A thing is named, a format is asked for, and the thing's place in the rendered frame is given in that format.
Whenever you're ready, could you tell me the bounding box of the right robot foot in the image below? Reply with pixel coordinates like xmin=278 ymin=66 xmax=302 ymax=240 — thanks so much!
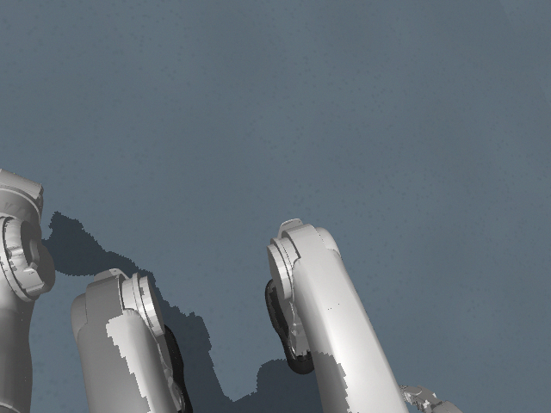
xmin=265 ymin=279 xmax=314 ymax=374

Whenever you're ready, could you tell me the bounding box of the right robot hand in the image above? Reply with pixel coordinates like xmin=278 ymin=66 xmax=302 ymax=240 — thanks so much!
xmin=399 ymin=385 xmax=463 ymax=413

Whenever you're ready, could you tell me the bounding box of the left robot arm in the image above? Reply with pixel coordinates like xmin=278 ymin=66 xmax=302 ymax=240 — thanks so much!
xmin=0 ymin=169 xmax=55 ymax=413

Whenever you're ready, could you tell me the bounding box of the left robot foot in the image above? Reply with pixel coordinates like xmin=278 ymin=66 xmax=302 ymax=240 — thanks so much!
xmin=164 ymin=325 xmax=193 ymax=413

